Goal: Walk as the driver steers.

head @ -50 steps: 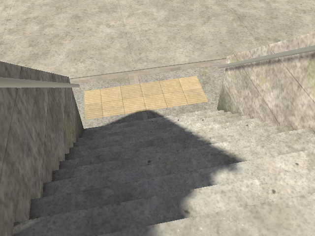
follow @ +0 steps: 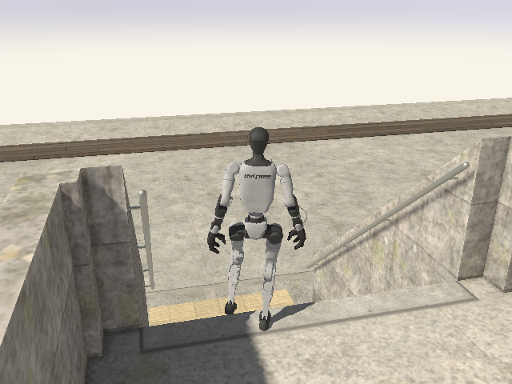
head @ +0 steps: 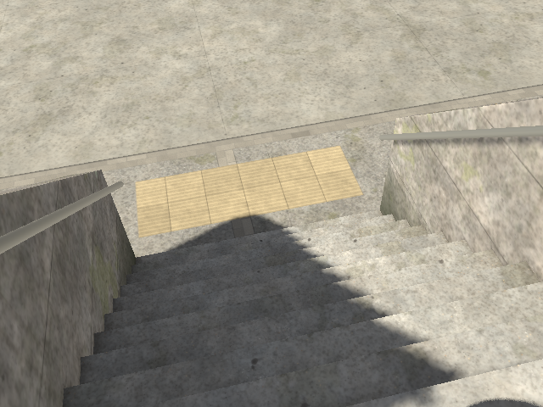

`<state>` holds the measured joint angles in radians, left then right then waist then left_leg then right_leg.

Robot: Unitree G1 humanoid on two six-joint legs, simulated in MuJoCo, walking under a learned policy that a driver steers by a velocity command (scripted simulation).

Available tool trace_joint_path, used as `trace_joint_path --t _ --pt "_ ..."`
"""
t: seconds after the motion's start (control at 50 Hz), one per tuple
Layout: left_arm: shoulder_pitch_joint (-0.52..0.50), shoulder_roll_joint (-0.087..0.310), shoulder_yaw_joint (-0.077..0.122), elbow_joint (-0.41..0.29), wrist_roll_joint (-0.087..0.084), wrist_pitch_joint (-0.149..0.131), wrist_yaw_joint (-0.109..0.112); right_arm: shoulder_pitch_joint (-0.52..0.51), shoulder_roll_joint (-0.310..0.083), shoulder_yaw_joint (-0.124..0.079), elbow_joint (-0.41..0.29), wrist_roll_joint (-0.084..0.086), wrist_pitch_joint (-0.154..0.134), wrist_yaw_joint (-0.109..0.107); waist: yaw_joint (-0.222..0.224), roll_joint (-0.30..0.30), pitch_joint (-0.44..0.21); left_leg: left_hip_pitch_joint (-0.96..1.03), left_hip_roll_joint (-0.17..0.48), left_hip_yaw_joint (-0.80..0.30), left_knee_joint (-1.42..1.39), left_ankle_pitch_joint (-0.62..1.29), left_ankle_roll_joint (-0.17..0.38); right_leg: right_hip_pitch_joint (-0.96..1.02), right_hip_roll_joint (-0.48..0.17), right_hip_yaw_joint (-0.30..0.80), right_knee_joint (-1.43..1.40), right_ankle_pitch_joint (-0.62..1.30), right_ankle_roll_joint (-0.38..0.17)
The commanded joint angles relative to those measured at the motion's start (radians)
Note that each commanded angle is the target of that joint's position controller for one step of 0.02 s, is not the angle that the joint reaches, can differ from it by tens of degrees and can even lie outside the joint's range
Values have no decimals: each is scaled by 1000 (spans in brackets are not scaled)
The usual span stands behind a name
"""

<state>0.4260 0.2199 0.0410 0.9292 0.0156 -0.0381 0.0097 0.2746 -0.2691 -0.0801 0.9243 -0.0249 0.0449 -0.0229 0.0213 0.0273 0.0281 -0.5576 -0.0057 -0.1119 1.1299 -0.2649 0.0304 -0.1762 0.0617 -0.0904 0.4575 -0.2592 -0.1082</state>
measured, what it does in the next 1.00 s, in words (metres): goes down: left foot 0.20 m lower, then right foot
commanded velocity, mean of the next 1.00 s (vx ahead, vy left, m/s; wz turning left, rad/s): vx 0.27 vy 0.00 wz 0.00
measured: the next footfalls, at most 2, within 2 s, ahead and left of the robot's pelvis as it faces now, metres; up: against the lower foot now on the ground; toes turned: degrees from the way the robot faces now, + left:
left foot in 0.42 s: +0.25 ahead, +0.13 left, -0.20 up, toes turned +4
right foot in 0.86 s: +0.31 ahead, -0.08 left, -0.20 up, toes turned +2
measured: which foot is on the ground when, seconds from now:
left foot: up 0.00-0.40, down 0.42-1.00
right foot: down 0.00-0.42, up 0.44-0.84, down 0.86-1.00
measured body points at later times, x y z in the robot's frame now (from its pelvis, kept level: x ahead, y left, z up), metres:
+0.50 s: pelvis +0.18 +0.06 -0.20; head +0.17 +0.08 +0.25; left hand +0.16 +0.32 -0.35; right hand +0.24 -0.19 -0.33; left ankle +0.20 +0.13 -0.94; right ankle +0.06 -0.07 -0.63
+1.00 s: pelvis +0.24 +0.04 -0.21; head +0.22 +0.04 +0.24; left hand +0.25 +0.27 -0.36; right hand +0.23 -0.18 -0.37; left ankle +0.21 +0.13 -0.94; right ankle +0.27 -0.08 -0.94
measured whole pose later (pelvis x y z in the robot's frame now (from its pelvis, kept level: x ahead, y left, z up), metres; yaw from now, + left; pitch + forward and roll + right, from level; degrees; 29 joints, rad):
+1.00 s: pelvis +0.24 +0.04 -0.21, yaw +1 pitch -3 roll +0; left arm 0.30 0.16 -0.01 1.06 0.00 0.05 0.02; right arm 0.38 -0.18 0.02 1.00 -0.01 0.01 -0.01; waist -0.01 0.01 0.00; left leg -0.14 -0.03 0.07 0.52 -0.33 0.05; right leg -0.26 -0.01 0.02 0.55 -0.25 0.01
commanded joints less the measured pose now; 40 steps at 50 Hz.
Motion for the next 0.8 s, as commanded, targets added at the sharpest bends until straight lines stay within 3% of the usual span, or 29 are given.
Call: trace_joint_path --t 0.02,0.06,0.08,0.12,0.14,0.18,0.22,0.26,0.3,0.34,0.36,0.38,0.4,0.42,0.44,0.46,0.48,0.5,0.52,0.54,0.56,0.58,0.62,0.64,0.66,0.68,0.72,0.74,0.8 --pt "49 133 22 -35 -2 -24 6 103 -39 -15 7 -6 22 -4 -43 -67 -19 -56 -6 1 63 159 11 -2 -276 236 -73 534 -126" --pt "71 148 22 -30 -3 -34 3 45 -63 -28 -14 -8 26 -4 -39 -81 15 -117 -12 -9 -7 254 20 -2 -244 230 -55 408 -110" --pt "84 138 23 -7 -16 -47 9 -24 -70 -34 -32 -18 24 -1 -29 -103 49 -187 3 -65 -67 298 20 50 -252 257 -20 318 -86" --pt "110 145 24 6 -18 -62 6 -63 -89 -42 -49 -16 26 -2 -12 -123 52 -253 2 -96 -103 327 9 106 -269 289 37 345 -95" --pt "89 144 24 5 -18 -64 11 -58 -85 -42 -53 -8 21 10 -29 -88 62 -193 0 -71 -208 429 2 10 -240 256 51 221 -101" --pt "66 126 18 7 -20 -72 26 -143 -68 -30 -80 -16 17 20 -15 -88 61 -127 -7 -33 -296 608 -16 -91 -225 258 120 -1 -94" --pt "81 108 11 17 -11 -65 28 -137 -36 -18 -72 -24 18 35 -3 -86 50 -57 -8 -5 -320 689 -16 -162 -217 267 198 -102 -102" --pt "65 120 15 5 -3 -58 34 -160 -25 -5 -82 -24 11 43 6 -58 71 32 -6 50 -427 733 -4 -246 -204 229 290 -154 -85" --pt "82 122 18 10 12 -43 40 -197 -9 8 -99 -11 0 47 46 -63 99 46 17 70 -528 689 4 -226 -213 256 363 -149 -87" --pt "102 113 19 22 28 -28 63 -197 8 22 -109 15 -20 51 89 -64 130 89 52 69 -726 683 11 -165 -205 265 447 -62 -86" --pt "117 102 18 42 33 -11 79 -166 0 20 -98 21 -34 45 101 -43 139 130 72 72 -810 714 24 -149 -205 256 547 -16 -81" --pt "91 117 11 50 28 3 73 -19 -13 9 -52 6 -40 35 41 -63 60 334 17 178 -669 700 34 -237 -205 227 681 152 -79" --pt "55 122 8 43 21 12 69 208 -38 -1 25 11 -44 28 -70 -76 1 478 53 153 -792 704 63 -249 -173 196 872 265 -73" --pt "18 116 10 44 4 15 61 401 -90 -24 97 13 -39 24 -160 7 -48 692 71 193 -880 794 57 -339 -86 122 1163 244 -42" --pt "103 49 12 50 -9 17 57 420 -162 -27 120 11 -54 36 -121 263 -61 840 250 10 -770 1356 120 -569 121 57 1697 -658 3" --pt "170 43 12 9 -60 16 74 394 -162 1 97 -1 -63 56 -31 215 -141 1017 395 -116 -437 1684 150 -836 79 137 1829 -740 14" --pt "128 64 4 16 -57 19 83 380 -130 10 82 34 -59 60 -52 119 -178 972 433 -119 -481 1538 190 -916 54 152 1839 -681 17" --pt "29 66 0 6 -35 34 85 320 -83 32 67 49 -56 48 -51 28 -141 808 424 -108 -569 1232 227 -919 37 154 1795 -568 32" --pt "6 93 4 17 -17 51 74 262 -76 43 38 33 -63 35 -35 -21 -84 652 401 -100 -617 977 258 -883 6 220 1670 -348 23" --pt "8 75 -1 14 -6 86 70 205 -114 37 41 23 -73 16 11 90 -77 496 447 -181 -687 699 326 -828 -17 212 1612 -277 51" --pt "-39 92 4 30 7 115 74 203 -59 63 41 21 -80 21 9 23 8 338 398 -137 -712 699 316 -793 -3 204 1607 -246 63" --pt "-78 64 3 27 15 120 74 227 -33 81 61 21 -94 22 10 -9 61 274 357 -118 -657 727 272 -823 7 251 1568 -184 69" --pt "-92 44 7 32 7 123 65 243 -22 102 59 25 -112 19 19 14 61 184 277 -71 -620 635 195 -807 28 241 1403 -32 86" --pt "90 -19 -50 -17 22 60 -27 306 -24 94 109 -176 -148 65 38 194 186 153 237 -7 -658 737 150 -1028 -41 222 1364 248 137" --pt "-125 17 6 14 39 98 18 233 36 117 77 33 -143 24 41 -15 29 76 252 -43 -616 543 178 -695 5 268 1091 162 139" --pt "-132 -1 -7 -4 26 120 26 204 49 141 54 59 -138 7 43 -30 -8 50 207 -24 -627 469 162 -591 0 214 948 223 146" --pt "-110 -30 -22 25 22 146 23 193 8 134 46 48 -133 -7 48 59 -26 97 191 -13 -665 373 112 -457 -38 164 688 251 136" --pt "-35 -24 -13 75 24 157 28 161 -37 126 33 36 -140 2 76 122 -82 29 208 -26 -658 444 110 -271 -36 138 774 382 120" --pt "-105 36 -8 71 13 163 30 128 -33 126 20 30 -127 12 44 141 47 38 219 -12 -676 524 90 -215 -61 102 641 190 106"
Over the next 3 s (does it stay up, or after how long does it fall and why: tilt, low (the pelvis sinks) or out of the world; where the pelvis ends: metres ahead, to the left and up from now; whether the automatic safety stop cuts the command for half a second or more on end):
stays up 0.72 0.42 -0.69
